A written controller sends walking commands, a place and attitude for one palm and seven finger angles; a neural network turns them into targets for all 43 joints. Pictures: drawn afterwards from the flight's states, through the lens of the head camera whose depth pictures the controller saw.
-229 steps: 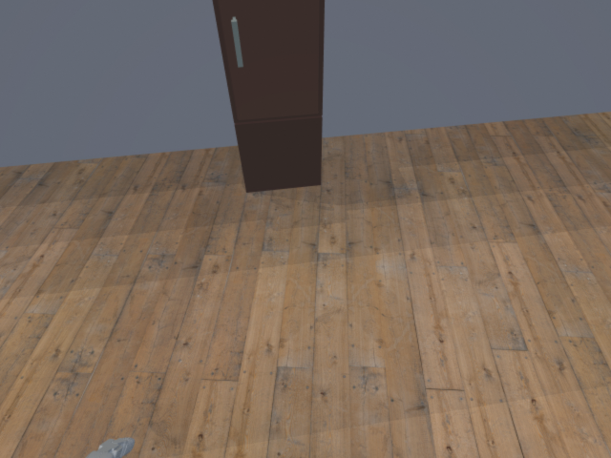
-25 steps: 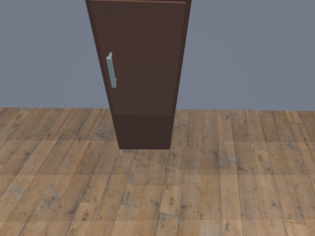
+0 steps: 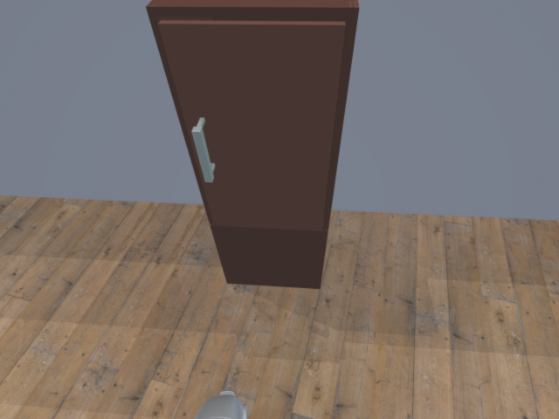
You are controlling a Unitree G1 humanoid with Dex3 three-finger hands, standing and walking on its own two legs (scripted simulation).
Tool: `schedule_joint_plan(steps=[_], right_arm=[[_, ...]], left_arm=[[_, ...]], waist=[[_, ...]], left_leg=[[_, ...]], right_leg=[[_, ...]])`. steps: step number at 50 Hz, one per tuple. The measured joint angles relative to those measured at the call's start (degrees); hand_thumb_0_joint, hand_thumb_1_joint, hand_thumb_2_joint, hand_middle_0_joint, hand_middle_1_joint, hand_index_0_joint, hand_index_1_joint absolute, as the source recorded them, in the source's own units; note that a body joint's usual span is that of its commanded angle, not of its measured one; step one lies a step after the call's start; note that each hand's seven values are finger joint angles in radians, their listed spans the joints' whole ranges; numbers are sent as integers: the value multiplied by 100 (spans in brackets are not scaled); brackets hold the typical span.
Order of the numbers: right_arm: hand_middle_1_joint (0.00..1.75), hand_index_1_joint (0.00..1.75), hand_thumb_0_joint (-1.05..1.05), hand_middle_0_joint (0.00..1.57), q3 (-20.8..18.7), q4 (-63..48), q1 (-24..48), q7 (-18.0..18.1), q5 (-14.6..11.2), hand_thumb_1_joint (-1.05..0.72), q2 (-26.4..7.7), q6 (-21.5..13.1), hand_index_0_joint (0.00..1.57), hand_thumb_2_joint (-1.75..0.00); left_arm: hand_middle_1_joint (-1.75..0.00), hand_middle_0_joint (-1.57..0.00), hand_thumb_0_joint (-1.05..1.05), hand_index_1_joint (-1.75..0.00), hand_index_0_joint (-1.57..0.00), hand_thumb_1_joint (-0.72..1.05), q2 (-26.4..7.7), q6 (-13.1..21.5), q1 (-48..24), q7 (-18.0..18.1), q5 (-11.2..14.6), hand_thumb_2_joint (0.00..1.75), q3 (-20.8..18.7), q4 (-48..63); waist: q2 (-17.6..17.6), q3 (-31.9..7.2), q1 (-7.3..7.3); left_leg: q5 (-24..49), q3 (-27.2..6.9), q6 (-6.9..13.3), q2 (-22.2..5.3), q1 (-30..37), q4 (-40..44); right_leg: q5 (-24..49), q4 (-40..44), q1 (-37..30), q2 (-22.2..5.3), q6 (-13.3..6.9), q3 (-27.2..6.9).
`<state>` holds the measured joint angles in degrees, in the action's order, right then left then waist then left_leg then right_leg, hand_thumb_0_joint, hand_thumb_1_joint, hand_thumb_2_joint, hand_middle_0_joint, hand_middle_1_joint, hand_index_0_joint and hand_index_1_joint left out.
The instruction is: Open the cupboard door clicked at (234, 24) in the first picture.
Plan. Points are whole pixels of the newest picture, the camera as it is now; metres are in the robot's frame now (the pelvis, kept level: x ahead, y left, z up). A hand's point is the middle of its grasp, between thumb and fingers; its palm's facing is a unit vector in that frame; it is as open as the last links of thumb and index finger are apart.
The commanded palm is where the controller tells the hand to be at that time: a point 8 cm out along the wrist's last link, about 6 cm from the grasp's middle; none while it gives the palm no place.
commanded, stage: take the last steps up to it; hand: left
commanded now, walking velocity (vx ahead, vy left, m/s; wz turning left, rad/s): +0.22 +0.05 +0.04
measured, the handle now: (205, 151) +0.67 +0.24 -0.04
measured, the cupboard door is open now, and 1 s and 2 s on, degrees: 0 0 0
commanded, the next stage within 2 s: come to a stop and stand still in 0.16 s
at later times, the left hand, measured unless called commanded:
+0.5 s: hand (163, 375) +0.21 +0.24 -0.18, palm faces +0.04 -0.97 -0.22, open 7.4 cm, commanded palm none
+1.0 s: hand (176, 405) +0.17 +0.20 -0.16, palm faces +0.05 -0.96 -0.28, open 7.4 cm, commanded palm none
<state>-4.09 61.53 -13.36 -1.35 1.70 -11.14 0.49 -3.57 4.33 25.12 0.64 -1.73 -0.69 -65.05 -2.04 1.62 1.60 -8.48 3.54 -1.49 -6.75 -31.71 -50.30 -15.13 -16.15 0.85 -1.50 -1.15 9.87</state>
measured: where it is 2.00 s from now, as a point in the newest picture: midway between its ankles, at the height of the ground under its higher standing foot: outside the picture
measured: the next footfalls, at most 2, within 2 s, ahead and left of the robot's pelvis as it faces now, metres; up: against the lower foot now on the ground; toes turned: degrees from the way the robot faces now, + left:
left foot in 0.16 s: +0.17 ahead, +0.15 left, +0.00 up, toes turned +9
right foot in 0.64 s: +0.21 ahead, -0.10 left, +0.00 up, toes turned -6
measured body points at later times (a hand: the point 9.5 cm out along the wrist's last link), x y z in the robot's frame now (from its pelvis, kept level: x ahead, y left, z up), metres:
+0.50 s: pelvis +0.14 +0.05 -0.01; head +0.16 +0.06 +0.44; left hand +0.21 +0.29 -0.16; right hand +0.19 -0.18 -0.15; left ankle +0.13 +0.14 -0.75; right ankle +0.18 -0.08 -0.71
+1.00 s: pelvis +0.12 +0.01 +0.00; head +0.16 -0.02 +0.44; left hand +0.16 +0.25 -0.14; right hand +0.17 -0.24 -0.17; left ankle +0.06 +0.17 -0.69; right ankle +0.17 -0.09 -0.75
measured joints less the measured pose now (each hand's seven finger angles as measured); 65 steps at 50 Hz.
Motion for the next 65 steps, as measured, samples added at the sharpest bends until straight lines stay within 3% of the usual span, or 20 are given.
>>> schedule_joint_plan(steps=[7,9,12,15,21,29,31,32,33,37,40,43,48,54,57,61,65], right_arm=[[30,30,1,20,135,-214,524,-15,-11,-91,131,-135,20,-90],[30,30,1,20,172,-302,635,35,17,-91,199,-294,20,-90],[30,30,0,20,255,-366,686,134,-22,-91,340,-414,20,-90],[30,30,-2,20,171,-403,599,287,-109,-93,405,-515,21,-90],[30,30,-3,20,250,-181,413,381,-72,-95,259,-348,21,-90],[30,30,-1,20,148,-111,264,350,14,-92,230,27,20,-90],[30,30,0,20,114,-124,237,321,18,-92,189,71,20,-90],[30,30,0,20,99,-130,210,300,8,-91,171,90,20,-90],[30,30,0,20,79,-134,204,278,-14,-91,137,108,20,-90],[30,30,0,20,-1,-188,234,280,-97,-91,-36,269,20,-90],[30,30,0,20,-24,-166,231,252,-90,-91,-124,337,20,-90],[30,30,0,20,-33,-168,220,205,-72,-91,-191,370,20,-90],[30,30,0,20,-3,-191,220,148,-54,-91,-238,364,20,-90],[30,30,0,20,75,-261,259,122,-73,-91,-189,232,20,-90],[30,30,0,20,145,-307,131,145,-72,-91,-153,55,20,-90],[30,30,0,20,278,-169,-150,207,9,-91,147,18,20,-90],[30,30,0,20,404,7,-459,285,0,-91,380,-37,20,-90]], left_arm=[[-30,-20,1,-30,-20,90,-95,-74,192,36,-19,90,-37,-138],[-30,-20,1,-30,-20,90,-165,-144,181,35,25,90,-54,-194],[-30,-20,1,-30,-20,90,-325,-269,-86,54,64,90,-84,-184],[-30,-20,1,-30,-20,90,-486,-312,-450,57,55,90,-159,-58],[-30,-20,1,-30,-19,91,-736,-426,-1282,147,54,90,-207,430],[-30,-20,0,-30,-19,91,-789,-673,-1753,108,26,90,-226,915],[-30,-20,0,-30,-19,91,-770,-650,-1750,94,32,90,-217,975],[-30,-20,0,-30,-19,91,-775,-612,-1716,86,29,90,-207,1001],[-30,-20,0,-30,-19,91,-759,-561,-1692,92,13,90,-199,996],[-30,-20,0,-30,-20,90,-587,-493,-1667,103,9,90,-95,936],[-30,-20,1,-30,-20,90,-476,-520,-1602,125,27,90,-70,910],[-30,-20,1,-30,-20,90,-417,-516,-1529,137,34,90,-81,892],[-30,-20,1,-30,-20,91,-485,-505,-1391,112,-2,90,-123,856],[-30,-20,1,-30,-20,90,-657,-553,-1161,56,-45,90,-184,716],[-30,-20,1,-30,-20,90,-730,-625,-1024,52,6,90,-201,569],[-30,-20,1,-30,-20,90,-872,-730,-901,33,28,90,-224,337],[-30,-20,1,-30,-20,91,-882,-671,-817,-41,-2,90,-225,249]], waist=[[167,208,227],[282,281,190],[404,405,167],[445,379,72],[482,267,-55],[263,371,-203],[168,408,-218],[150,406,-213],[85,410,-211],[-131,506,-281],[-136,466,-216],[-117,396,-146],[-11,282,-10],[170,121,146],[144,-44,101],[405,-229,-20],[461,-328,-57]], left_leg=[[-227,331,238,276,738,1576],[-297,439,368,402,960,1696],[-678,599,482,469,1212,1550],[-607,706,468,539,1650,2005],[-449,634,463,664,2185,2649],[-762,591,262,456,2240,2308],[-865,606,173,385,2165,2131],[-945,625,119,364,2100,1991],[-1040,610,67,301,1985,1778],[-2203,-77,9,539,1285,11],[-2016,-284,-68,677,958,-1030],[-1690,-388,-156,680,874,-1313],[-1554,-426,-197,577,1170,-505],[-1576,-278,-46,540,1775,1088],[-1168,-227,60,513,2313,2346],[-916,-237,203,619,2438,2585],[-628,-282,231,641,2642,3106]], right_leg=[[-707,-520,-164,-223,337,37],[-1075,-1593,203,-426,306,-71],[-1427,-4014,1244,-406,129,-568],[-1084,-4868,2041,-409,159,-626],[-348,-3562,2435,-359,327,-712],[-608,-2870,2124,-145,219,-749],[-321,-2351,1867,-145,201,-723],[81,-1952,1691,-167,205,-710],[33,-1784,1623,-123,133,-687],[-80,-1782,1668,-79,-84,-575],[106,-1524,1627,-107,-121,-575],[277,-1299,1618,-134,-122,-570],[517,-1029,1622,-192,-94,-564],[773,-832,1690,-191,14,-615],[730,-978,1805,-95,133,-573],[-296,-1915,2041,-56,210,-788],[-259,-2973,2220,46,263,-988]])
